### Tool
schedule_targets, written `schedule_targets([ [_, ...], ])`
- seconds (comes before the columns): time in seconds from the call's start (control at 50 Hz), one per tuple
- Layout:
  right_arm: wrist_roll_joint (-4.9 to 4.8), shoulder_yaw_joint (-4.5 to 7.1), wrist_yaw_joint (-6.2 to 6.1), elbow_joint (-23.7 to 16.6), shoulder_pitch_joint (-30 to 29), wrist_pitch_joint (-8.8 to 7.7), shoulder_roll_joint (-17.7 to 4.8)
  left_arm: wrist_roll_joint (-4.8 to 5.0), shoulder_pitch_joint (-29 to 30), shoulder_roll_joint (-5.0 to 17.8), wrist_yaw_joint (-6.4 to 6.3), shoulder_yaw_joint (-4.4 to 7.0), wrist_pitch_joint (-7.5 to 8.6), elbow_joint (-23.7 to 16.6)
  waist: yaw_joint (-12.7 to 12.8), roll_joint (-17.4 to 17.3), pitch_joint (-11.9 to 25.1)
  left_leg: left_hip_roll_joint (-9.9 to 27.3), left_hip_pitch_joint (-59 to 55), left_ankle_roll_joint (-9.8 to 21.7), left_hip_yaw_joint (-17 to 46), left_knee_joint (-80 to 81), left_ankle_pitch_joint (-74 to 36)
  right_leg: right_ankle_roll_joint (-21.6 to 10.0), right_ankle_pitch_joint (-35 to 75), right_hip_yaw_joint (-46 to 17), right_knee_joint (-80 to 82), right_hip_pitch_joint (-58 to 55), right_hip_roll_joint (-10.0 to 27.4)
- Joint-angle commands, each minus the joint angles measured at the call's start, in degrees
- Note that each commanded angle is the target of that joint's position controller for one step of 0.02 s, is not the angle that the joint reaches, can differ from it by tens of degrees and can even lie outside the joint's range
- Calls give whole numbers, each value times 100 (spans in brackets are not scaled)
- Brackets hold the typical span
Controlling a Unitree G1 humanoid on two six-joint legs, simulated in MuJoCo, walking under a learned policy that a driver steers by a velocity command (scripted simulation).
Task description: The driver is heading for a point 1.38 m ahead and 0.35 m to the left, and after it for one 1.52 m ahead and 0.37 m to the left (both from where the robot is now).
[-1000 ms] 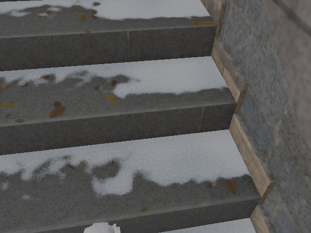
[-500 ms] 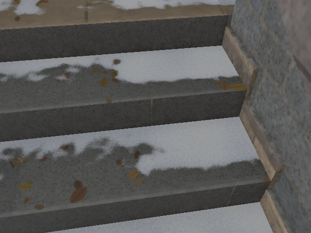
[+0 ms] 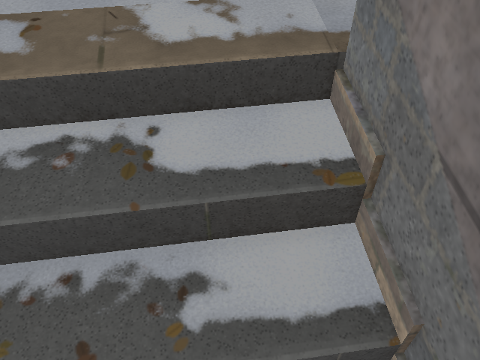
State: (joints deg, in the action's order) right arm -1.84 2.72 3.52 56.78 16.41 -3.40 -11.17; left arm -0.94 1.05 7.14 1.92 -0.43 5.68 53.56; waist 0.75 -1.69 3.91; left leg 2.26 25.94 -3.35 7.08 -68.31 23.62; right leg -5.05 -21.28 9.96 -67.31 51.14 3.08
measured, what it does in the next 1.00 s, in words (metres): steps on the spot: left foot 0.15 m lower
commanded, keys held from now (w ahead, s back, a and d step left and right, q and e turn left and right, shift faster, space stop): no key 0.30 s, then w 0.70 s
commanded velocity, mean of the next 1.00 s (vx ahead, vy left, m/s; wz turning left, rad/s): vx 0.19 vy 0.00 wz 0.00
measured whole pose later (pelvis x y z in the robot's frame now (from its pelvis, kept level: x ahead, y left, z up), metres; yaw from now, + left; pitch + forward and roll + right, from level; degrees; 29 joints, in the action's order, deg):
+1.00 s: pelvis +0.09 +0.04 +0.05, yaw +0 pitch +3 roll -5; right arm 0.5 0.5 1.9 56.9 14.4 -2.4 -11.9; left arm -1.7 -11.3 7.8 1.7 1.7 6.0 62.7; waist 2.2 -4.2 5.5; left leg 2.0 41.5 5.4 7.5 -94.8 15.8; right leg -3.3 -23.2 8.2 -51.7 31.9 -2.9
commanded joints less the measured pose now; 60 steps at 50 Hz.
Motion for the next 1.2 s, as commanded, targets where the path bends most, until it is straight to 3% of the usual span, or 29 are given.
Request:
schedule_targets([
  [0.02,227,-277,-40,17,436,33,572,291,218,417,-67,216,200,19,-220,272,682,437,1091,-88,258,-1775,109,-428,-1417,-3272,3980,-1299,976],
  [0.06,198,-185,-59,267,849,119,-10,187,770,356,-45,208,296,-224,-553,-107,676,464,435,-138,97,-1530,-497,-267,-1339,-2537,3985,-690,876],
  [0.14,217,-144,-109,-62,-207,114,-431,140,76,141,-22,95,330,-13,-163,285,582,536,621,-394,154,-182,-201,-113,-9,-2171,3418,-1742,722],
  [0.2,325,-166,-10,150,136,-16,-187,72,197,361,14,23,266,21,-296,196,411,382,-337,-397,-393,1778,-581,49,409,-1487,2704,-1517,341],
  [0.26,30,-400,58,229,-26,-172,165,134,-350,652,289,32,-122,490,-89,292,252,5,-963,-517,-937,5399,-2318,165,1078,-1571,1896,-2368,406],
  [0.34,189,-518,-4,392,914,-248,176,40,-907,225,719,-344,-595,930,129,115,174,116,-2273,-139,-1062,5350,-3250,91,373,-2364,477,-1112,1084],
  [0.38,-19,-538,94,584,1568,-265,17,6,-539,108,609,-393,-440,881,192,-212,-159,434,-2447,349,-867,5472,-2769,498,-650,-1107,-643,-168,451],
  [0.42,159,-327,155,547,1599,-240,-642,125,-120,148,359,-433,-149,644,49,-527,-390,603,-2881,82,-731,5388,-3804,505,-343,-392,-1457,634,266],
  [0.44,242,-189,138,832,1589,-172,-935,-44,1028,601,231,-315,-16,110,-616,-611,-1059,1670,-1851,669,602,6267,-748,652,-253,-429,-1372,835,544],
  [0.46,338,-61,19,592,825,-148,-1238,17,1630,548,141,-249,0,-241,-403,-178,-1464,1639,-2160,623,706,6586,-1195,333,330,-641,-1360,1431,443],
  [0.5,458,-158,23,535,799,-143,-860,288,1619,427,187,-210,-60,-239,-186,-75,-1228,1444,-2357,264,58,6345,-3596,24,580,-683,-1222,1221,296],
  [0.54,441,-229,2,1070,2161,-130,-667,67,1175,79,203,-244,-138,-95,-323,-503,-962,1412,-3413,624,-258,6009,-5298,-96,-25,-551,-1806,1803,14],
  [0.6,771,-427,59,1330,2587,-21,-201,-95,1035,-87,206,-281,-264,-129,-337,-438,-953,1437,-3920,1425,-388,6136,-3875,-178,-559,-616,-2203,2677,35],
  [0.64,584,-574,54,1124,2142,26,-36,-148,1214,-170,233,-337,-404,-341,-149,-396,-748,1322,-2904,1695,-584,6574,-3467,-212,-868,-432,-1690,1504,-85],
  [0.74,495,-481,-15,1147,2404,-96,-716,-189,460,-29,347,-302,-528,-261,278,-676,284,1134,-3352,1673,-1155,5640,-8440,-518,-53,-365,-1151,-256,-372],
  [0.8,356,-421,-137,1102,2630,-200,-858,-20,150,322,278,-106,-478,-183,287,-535,533,950,-1979,1517,-1135,4763,-9808,-520,435,-635,-541,-2038,-481],
  [0.82,254,-365,-132,1015,2383,-160,-930,-26,-212,435,205,-34,-465,-95,455,-500,517,760,-1357,1340,-1128,4282,-9604,-613,660,-910,-102,-2695,-343],
  [0.84,-260,-141,-593,482,1217,-160,-953,-43,-1446,1043,-381,314,-410,136,1015,-42,569,291,-963,1182,-1337,2136,-8585,-580,-1569,-2243,1455,-3525,-91],
  [0.86,212,-405,-45,556,1366,-71,-396,-135,-1685,984,-180,207,-418,394,1122,2001,996,-456,961,463,-797,-525,-1634,-1685,2692,-3414,2649,-4233,999],
  [0.88,2,-243,220,594,1521,-8,-403,-417,-2261,1126,-117,327,-322,314,1073,1536,1189,-476,1058,479,414,-3293,-993,-1928,1509,-4910,3764,-3392,1433],
  [0.9,12,-248,250,321,818,-66,-108,-352,-1907,1224,-110,427,-133,466,869,876,237,-248,1718,639,489,-4045,-851,-1664,110,-4662,4073,-2556,1368],
  [0.94,256,-260,-11,-271,-169,-92,92,-67,-990,345,-38,293,131,674,282,27,-299,-28,2396,988,326,-3869,-410,-1376,-719,-3581,4272,-2116,1076],
  [0.98,271,-242,-280,-486,-185,124,70,-48,-442,-455,43,46,254,642,-380,-277,-240,341,2123,941,258,-2624,-694,-868,-142,-2762,4642,-1788,880],
  [1.04,76,-244,-58,-355,39,179,43,43,401,335,97,220,327,117,-718,20,-269,391,-5,258,-725,602,179,-105,281,-724,4957,-554,-27],
  [1.08,113,-157,170,91,357,8,-148,-121,19,636,148,238,302,275,-612,553,-263,217,-1296,-95,-1104,364,-1280,-14,622,-402,4870,-62,-132],
  [1.1,244,-151,-383,-332,311,192,-6,-252,-1067,1480,-467,605,174,419,-418,664,-512,346,-346,447,-969,1526,-1156,-421,239,-1570,5160,-1142,960],
  [1.14,425,-134,-547,-395,-127,189,58,-109,-1400,1363,-663,659,-34,452,-133,390,-499,243,-79,787,-1010,1699,-693,-585,-995,-2513,5225,-1671,1332],
  [1.16,363,-68,-439,-464,-347,150,-502,-334,-1022,838,-28,477,8,409,82,772,-344,228,181,512,-644,1289,-673,-946,-865,-2407,5489,-2438,1526],
  [1.2,309,19,-377,-492,-214,-15,-317,-177,-871,710,116,483,104,382,-151,790,-197,156,-632,747,-819,2388,-812,-986,-531,-2114,5170,-2719,1345],
])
